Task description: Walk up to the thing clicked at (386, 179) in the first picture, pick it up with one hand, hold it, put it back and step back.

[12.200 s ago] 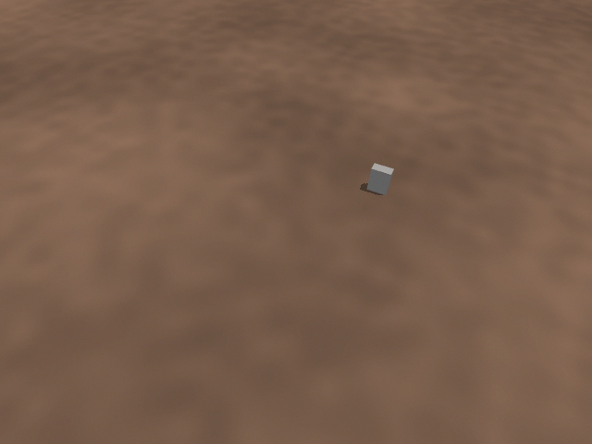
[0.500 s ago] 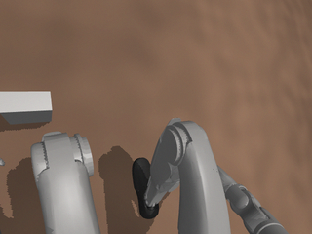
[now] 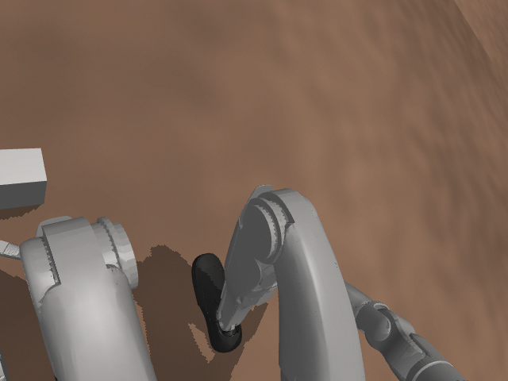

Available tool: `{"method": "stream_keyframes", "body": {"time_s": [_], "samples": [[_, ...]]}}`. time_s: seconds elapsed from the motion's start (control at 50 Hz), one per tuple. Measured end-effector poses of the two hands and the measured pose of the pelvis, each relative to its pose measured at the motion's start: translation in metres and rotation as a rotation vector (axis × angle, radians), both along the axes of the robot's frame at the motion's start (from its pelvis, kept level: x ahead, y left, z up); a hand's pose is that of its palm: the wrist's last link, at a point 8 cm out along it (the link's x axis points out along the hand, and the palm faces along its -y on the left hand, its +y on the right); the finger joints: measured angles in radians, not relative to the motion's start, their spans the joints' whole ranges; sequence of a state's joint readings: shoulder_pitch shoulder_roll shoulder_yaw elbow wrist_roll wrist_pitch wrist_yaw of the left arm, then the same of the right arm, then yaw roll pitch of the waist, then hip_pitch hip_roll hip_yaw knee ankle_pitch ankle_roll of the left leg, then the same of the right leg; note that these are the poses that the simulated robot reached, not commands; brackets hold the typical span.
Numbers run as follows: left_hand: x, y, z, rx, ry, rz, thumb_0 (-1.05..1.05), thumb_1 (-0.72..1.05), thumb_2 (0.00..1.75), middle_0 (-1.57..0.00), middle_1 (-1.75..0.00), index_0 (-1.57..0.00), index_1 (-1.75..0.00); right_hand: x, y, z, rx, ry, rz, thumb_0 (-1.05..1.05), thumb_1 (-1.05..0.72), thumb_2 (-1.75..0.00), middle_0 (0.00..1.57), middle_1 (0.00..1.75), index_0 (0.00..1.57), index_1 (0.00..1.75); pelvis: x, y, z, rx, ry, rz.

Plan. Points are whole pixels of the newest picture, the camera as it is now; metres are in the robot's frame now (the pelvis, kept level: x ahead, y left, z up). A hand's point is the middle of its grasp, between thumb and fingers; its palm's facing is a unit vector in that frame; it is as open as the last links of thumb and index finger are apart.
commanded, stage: close in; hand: left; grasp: from the side
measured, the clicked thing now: (1, 182) +0.42 +0.24 -0.22
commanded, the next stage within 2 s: rest palm in 0.18 s
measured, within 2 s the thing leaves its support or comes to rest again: neither
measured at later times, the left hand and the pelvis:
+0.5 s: hand out of the picture +0.39 +0.25 -0.19, palm faces +0.24 -0.97 +0.00, open 16.8 cm; pelvis +0.00 +0.00 +0.00, yaw -2 degrees
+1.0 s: hand out of the picture +0.40 +0.25 -0.19, palm faces +0.26 -0.97 +0.00, open 11.2 cm; pelvis +0.00 +0.01 +0.00, yaw -2 degrees
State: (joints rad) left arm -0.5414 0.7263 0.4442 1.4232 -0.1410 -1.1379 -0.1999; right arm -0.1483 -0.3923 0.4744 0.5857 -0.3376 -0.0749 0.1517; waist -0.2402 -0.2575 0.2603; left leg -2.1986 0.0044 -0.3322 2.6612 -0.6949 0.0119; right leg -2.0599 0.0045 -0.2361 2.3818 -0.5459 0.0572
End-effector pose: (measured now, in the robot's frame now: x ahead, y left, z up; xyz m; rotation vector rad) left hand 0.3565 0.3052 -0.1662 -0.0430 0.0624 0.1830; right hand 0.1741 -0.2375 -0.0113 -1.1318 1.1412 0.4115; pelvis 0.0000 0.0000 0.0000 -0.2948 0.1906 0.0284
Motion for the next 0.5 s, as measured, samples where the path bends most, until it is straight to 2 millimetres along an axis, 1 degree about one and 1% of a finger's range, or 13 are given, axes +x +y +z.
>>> {"method": "stream_keyframes", "body": {"time_s": [0.1,0.22,0.32,0.5], "samples": [[0.004,-0.005,-0.004,0.012,-0.009,0.003,-0.01,-0.58,0.01,-0.07,-0.09,-0.09,-0.06,-0.009,-0.001,0.000,-0.020,0.034,-0.002,0.00,-0.93,-0.90,0.20,0.30,0.20,0.30,-0.001,0.001,-0.001,-0.011,-0.010,-0.004],[0.007,-0.010,-0.010,0.019,-0.014,0.027,-0.01,-0.56,0.02,-0.07,-0.09,-0.09,-0.06,-0.014,0.000,0.001,-0.036,0.058,0.001,0.00,-0.93,-0.90,0.20,0.30,0.20,0.30,-0.001,0.002,-0.001,-0.022,-0.017,-0.011],[0.007,-0.010,-0.013,0.033,-0.014,0.031,-0.01,-0.53,0.05,-0.07,-0.09,-0.08,-0.06,-0.012,0.002,0.000,-0.043,0.069,0.010,0.00,-0.93,-0.90,0.20,0.30,0.20,0.30,0.000,0.003,-0.001,-0.028,-0.018,-0.016],[0.005,-0.011,-0.018,0.038,-0.012,0.054,-0.01,-0.42,0.10,-0.09,-0.09,-0.09,-0.08,-0.003,0.007,0.002,-0.050,0.072,0.038,0.00,-0.92,-0.90,0.20,0.30,0.20,0.30,0.000,0.004,0.000,-0.035,-0.019,-0.021]]}}
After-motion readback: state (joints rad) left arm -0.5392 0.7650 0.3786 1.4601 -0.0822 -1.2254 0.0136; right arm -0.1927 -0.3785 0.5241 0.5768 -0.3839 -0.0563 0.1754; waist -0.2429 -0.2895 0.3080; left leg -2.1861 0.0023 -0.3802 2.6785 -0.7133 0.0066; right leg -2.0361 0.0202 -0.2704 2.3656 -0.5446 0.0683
